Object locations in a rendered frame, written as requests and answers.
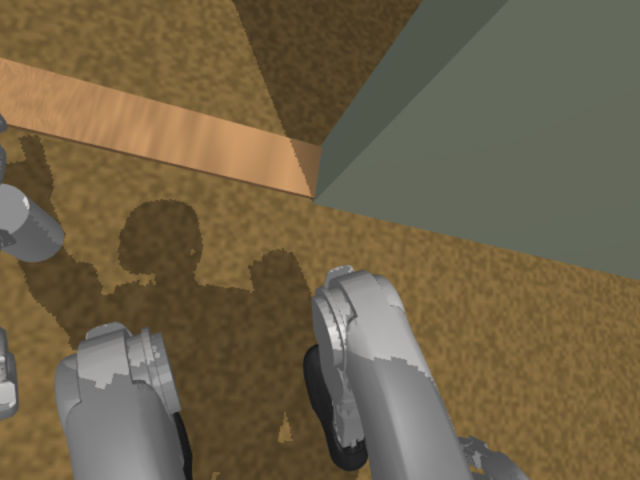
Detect can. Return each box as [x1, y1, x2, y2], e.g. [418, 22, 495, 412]
[0, 184, 64, 262]

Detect left robot arm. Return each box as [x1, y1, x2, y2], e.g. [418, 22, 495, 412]
[0, 237, 18, 420]

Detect right robot foot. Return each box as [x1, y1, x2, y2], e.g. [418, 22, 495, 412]
[303, 344, 368, 471]

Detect right robot hand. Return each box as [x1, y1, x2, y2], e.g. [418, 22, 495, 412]
[458, 435, 530, 480]

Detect left robot foot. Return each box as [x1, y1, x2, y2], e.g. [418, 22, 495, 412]
[173, 412, 193, 480]

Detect left robot hand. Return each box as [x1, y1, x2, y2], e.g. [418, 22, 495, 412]
[0, 113, 17, 248]

